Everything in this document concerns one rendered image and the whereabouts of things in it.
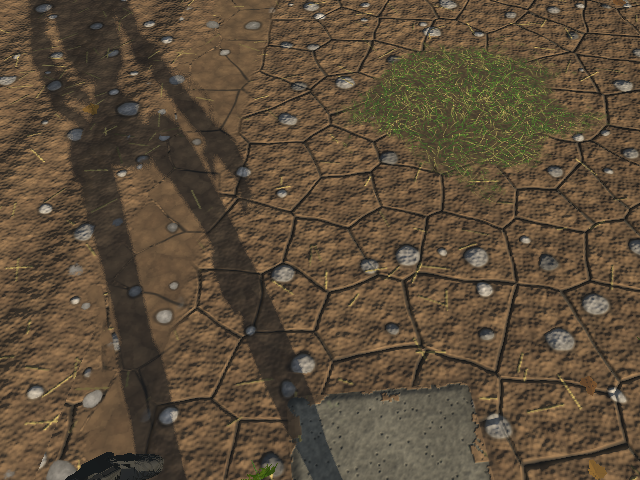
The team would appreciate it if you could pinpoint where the left robot hand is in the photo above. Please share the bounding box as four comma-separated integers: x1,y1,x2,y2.
65,452,164,480

